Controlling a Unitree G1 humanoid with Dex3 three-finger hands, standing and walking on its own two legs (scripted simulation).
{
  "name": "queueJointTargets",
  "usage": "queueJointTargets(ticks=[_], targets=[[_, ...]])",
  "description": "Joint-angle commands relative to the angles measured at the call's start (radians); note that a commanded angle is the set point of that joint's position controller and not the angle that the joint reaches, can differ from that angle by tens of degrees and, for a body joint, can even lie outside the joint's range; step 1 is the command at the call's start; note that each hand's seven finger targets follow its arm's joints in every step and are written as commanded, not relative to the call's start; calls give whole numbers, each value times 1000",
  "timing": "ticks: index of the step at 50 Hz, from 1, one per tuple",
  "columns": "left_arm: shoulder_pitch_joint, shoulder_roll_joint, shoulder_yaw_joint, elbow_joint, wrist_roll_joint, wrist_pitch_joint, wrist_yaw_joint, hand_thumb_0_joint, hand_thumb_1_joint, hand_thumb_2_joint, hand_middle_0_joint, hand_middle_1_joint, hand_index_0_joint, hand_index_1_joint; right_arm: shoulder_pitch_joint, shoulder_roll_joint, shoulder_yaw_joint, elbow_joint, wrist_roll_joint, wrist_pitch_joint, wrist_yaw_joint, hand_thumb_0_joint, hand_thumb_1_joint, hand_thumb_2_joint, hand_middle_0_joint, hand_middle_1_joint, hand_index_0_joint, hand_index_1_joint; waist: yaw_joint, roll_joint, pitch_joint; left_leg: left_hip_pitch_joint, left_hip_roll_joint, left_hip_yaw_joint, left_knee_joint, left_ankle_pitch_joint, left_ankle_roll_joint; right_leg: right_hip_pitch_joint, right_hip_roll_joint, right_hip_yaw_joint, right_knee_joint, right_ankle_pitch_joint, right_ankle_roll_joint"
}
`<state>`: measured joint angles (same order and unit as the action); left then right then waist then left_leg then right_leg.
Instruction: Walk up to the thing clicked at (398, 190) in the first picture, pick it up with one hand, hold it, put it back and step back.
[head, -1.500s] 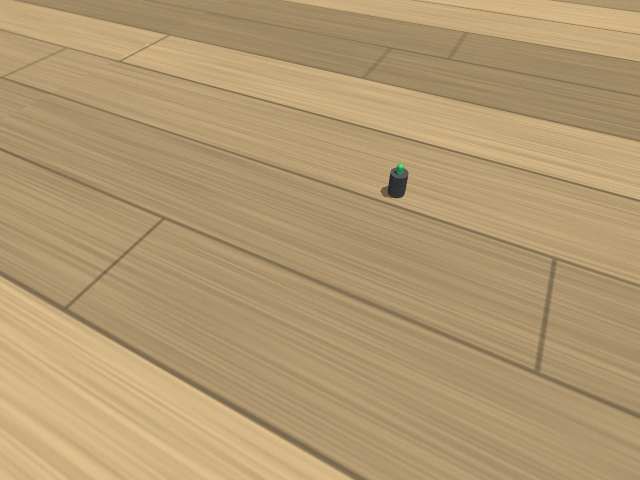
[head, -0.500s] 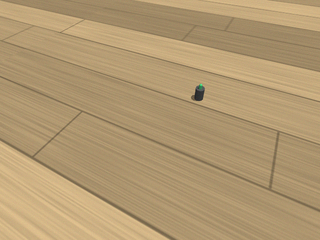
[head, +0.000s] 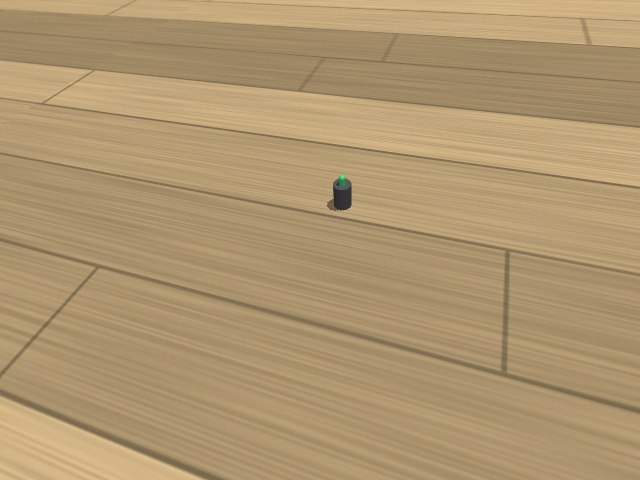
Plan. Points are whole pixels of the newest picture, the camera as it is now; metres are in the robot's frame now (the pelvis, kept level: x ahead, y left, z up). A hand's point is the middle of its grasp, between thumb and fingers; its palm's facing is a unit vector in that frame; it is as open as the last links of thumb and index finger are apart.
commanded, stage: walk up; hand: left
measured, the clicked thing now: (342, 190) +1.40 +0.00 -0.66
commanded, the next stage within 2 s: none
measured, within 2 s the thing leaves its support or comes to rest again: neither
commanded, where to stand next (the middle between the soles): +1.02 -0.14 m, yaw -11 degrees
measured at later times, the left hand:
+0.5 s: hand (180, 371) +0.32 +0.27 -0.12, palm faces -0.19 -0.92 -0.34, open 7.4 cm
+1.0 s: hand (244, 252) +0.55 +0.19 -0.10, palm faces -0.20 -0.90 -0.39, open 7.4 cm
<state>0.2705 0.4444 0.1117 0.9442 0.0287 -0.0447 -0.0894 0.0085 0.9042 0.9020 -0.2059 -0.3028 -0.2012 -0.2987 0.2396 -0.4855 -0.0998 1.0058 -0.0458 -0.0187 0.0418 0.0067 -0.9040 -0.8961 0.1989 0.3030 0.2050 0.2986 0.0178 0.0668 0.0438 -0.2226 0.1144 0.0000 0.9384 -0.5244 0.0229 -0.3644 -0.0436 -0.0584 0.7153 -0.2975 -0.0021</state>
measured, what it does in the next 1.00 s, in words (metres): walks ahead: left foot, then right foot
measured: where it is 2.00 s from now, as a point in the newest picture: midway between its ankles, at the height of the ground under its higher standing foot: (374, 308)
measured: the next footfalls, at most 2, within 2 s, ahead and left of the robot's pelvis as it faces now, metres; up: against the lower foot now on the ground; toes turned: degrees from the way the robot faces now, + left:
left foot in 0.30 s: +0.29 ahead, +0.12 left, +0.00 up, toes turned +1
right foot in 0.70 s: +0.45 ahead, -0.19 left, +0.00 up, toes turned -13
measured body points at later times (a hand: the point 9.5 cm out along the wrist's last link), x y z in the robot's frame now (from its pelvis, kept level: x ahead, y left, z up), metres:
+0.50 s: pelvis +0.22 +0.00 +0.02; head +0.24 +0.02 +0.47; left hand +0.33 +0.31 -0.10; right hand +0.25 -0.33 -0.07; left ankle +0.25 +0.12 -0.71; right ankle +0.21 -0.13 -0.65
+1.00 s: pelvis +0.44 -0.07 +0.02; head +0.46 -0.08 +0.47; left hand +0.56 +0.24 -0.07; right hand +0.46 -0.39 -0.10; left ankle +0.56 +0.07 -0.68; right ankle +0.41 -0.18 -0.71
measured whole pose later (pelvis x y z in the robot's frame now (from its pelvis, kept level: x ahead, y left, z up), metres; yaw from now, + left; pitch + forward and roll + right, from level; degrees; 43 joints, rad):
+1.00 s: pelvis +0.44 -0.07 +0.02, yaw -11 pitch -2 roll -1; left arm 0.30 0.40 0.03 0.85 0.00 -0.09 -0.06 0.01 0.90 0.90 -0.21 -0.30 -0.21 -0.30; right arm 0.27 -0.43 -0.05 0.88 -0.02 -0.05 0.09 0.00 -0.91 -0.90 0.20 0.30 0.20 0.30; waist 0.02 0.06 0.07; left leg -0.50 0.11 0.02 0.79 -0.28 0.00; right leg -0.20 -0.01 -0.05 0.51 -0.29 -0.02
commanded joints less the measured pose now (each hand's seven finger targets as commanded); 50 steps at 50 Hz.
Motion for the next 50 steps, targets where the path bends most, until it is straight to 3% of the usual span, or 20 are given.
queueJointTargets(ticks=[1, 4, 12, 14, 15, 16, 17, 18, 20, 23, 26, 31, 34, 35, 36, 37, 39, 42, 46, 50], targets=[[19, 307, 58, -89, -19, -26, 38, 0, 900, 900, -200, -300, -200, -300, -98, -189, -21, -138, 32, -58, 5, 0, -900, -900, 200, 300, 200, 300, 28, -174, 52, -465, 27, -50, 200, 134, 2, 253, -296, 614, -561, -446, -242], [-7, 261, 37, -102, -20, -33, 39, 0, 900, 900, -200, -300, -200, -300, -11, -162, -23, -117, 29, -53, 25, 0, -900, -900, 200, 300, 200, 300, -8, -226, 60, -301, 27, -30, 16, 166, -2, 117, -206, 374, -533, -280, -204], [12, 251, 26, -156, -14, -48, 32, 0, 900, 900, -200, -300, -200, -300, -83, -119, -31, -194, 18, -73, 38, 0, -900, -900, 200, 300, 200, 300, 9, -131, 28, -123, -40, 74, -351, 315, -16, 100, -169, 238, -436, -89, -191], [-3, 225, 8, -166, -8, -48, 32, 0, 900, 900, -200, -300, -200, -300, 41, -141, -52, -169, 13, -84, 24, 0, -900, -900, 200, 300, 200, 300, -78, -69, -21, 150, -75, 87, -389, 323, 3, -39, -135, 181, -245, 60, -155], [34, 177, -9, -168, -13, -48, 34, 0, 900, 900, -200, -300, -200, -300, 158, -185, -69, -142, 9, -93, 11, 0, -900, -900, 200, 300, 200, 300, -127, 74, -98, 336, -39, 8, -474, 185, 46, -121, -49, 95, 39, 160, -123], [66, 89, -32, -176, -27, -48, 38, 0, 900, 900, -200, -300, -200, -300, 255, -270, -94, -145, -10, -102, -2, 0, -900, -900, 200, 300, 200, 300, -149, 273, -147, 449, 240, -461, -639, -108, 119, -326, 99, 60, 349, -122, -54], [83, 176, -17, -162, -20, -42, 53, 0, 900, 900, -200, -300, -200, -300, 192, -309, -97, -177, 21, -101, -1, 0, -900, -900, 200, 300, 200, 300, -124, 152, -125, 350, 350, -700, -769, -283, 205, -355, 100, 159, 457, -222, -59], [68, 230, -14, -152, -18, -43, 57, 0, 900, 900, -200, -300, -200, -300, 122, -285, -90, -193, 44, -98, 0, 0, -900, -900, 200, 300, 200, 300, -90, 38, -70, 258, 344, -617, -758, -247, 220, -357, 37, 205, 513, -150, -58], [91, 215, -11, -119, -33, -48, 50, 0, 900, 900, -200, -300, -200, -300, 63, -203, -55, -215, 45, -101, -5, 0, -900, -900, 200, 300, 200, 300, -50, 26, -3, 206, 242, -345, -713, 33, 191, -332, -22, 187, 441, -48, -41], [62, 180, -11, -117, -30, -39, 29, 0, 900, 900, -200, -300, -200, -300, 55, -187, -41, -216, 37, -106, -5, 0, -900, -900, 200, 300, 200, 300, -39, 60, 22, 93, 215, -147, -705, 304, 204, -235, -57, 148, 279, -49, -10], [-18, 158, -14, -152, -24, -34, 8, 0, 900, 900, -200, -300, -200, -300, 44, -211, -43, -233, 28, -108, -1, 0, -900, -900, 200, 300, 200, 300, -44, 80, 34, 62, 207, -54, -715, 332, 217, -187, -74, 89, 92, -4, 2], [-77, 155, -7, -144, -19, -34, -3, 0, 900, 900, -200, -300, -200, -300, 45, -213, -42, -235, 35, -92, 5, 0, -900, -900, 200, 300, 200, 300, -45, 51, -6, 41, 148, 36, -638, 325, 155, -14, -14, -9, -99, 158, -21], [40, 192, 17, -101, -15, -41, 11, 0, 900, 900, -200, -300, -200, -300, 35, -182, -26, -242, 35, -78, 1, 0, -900, -900, 200, 300, 200, 300, 43, -65, -71, -74, 108, 104, -372, 401, 101, 292, 31, -26, -168, 146, -51], [148, 241, 38, -77, -13, -50, 25, 0, 900, 900, -200, -300, -200, -300, 69, -130, -3, -245, 35, -77, 2, 0, -900, -900, 200, 300, 200, 300, 99, -220, -135, -182, 32, 153, -102, 379, 70, 462, -6, 68, -237, 19, -81], [217, 340, 62, -89, -15, -59, 43, 0, 900, 900, -200, -300, -200, -300, 113, -51, 25, -270, 40, -76, 2, 0, -900, -900, 200, 300, 200, 300, 105, -438, -174, -396, -98, 145, 157, 21, 18, 575, -272, 538, -370, -146, -169], [182, 367, 56, -102, -31, -55, 45, 0, 900, 900, -200, -300, -200, -300, 84, -153, -2, -248, 39, -62, -8, 0, -900, -900, 200, 300, 200, 300, 101, -325, -135, -450, -71, 28, 252, -20, 9, 491, -372, 759, -455, -210, -269], [62, 315, 41, -134, -51, -52, 54, 0, 900, 900, -200, -300, -200, -300, 63, -178, -8, -215, 50, -58, -9, 0, -900, -900, 200, 300, 200, 300, 59, -180, -37, -445, -4, -53, 276, 103, 19, 361, -321, 558, -446, -98, -273], [11, 251, 17, -144, -41, -60, 58, 0, 900, 900, -200, -300, -200, -300, 128, -153, -4, -175, 44, -52, 6, 0, -900, -900, 200, 300, 200, 300, -5, -218, 3, -343, 23, -45, 126, 177, 6, 188, -222, 333, -442, 46, -224], [1, 262, 22, -167, -26, -73, 55, 0, 900, 900, -200, -300, -200, -300, 83, -131, -11, -186, 30, -48, 28, 0, -900, -900, 200, 300, 200, 300, 1, -233, 8, -305, 23, 3, -96, 221, -21, 132, -211, 236, -462, -17, -241], [7, 268, 17, -178, -22, -75, 50, 0, 900, 900, -200, -300, -200, -300, 3, -116, -19, -212, 26, -66, 40, 0, -900, -900, 200, 300, 200, 300, 11, -199, -1, -181, -1, 39, -274, 332, -17, 83, -203, 197, -429, -31, -213]])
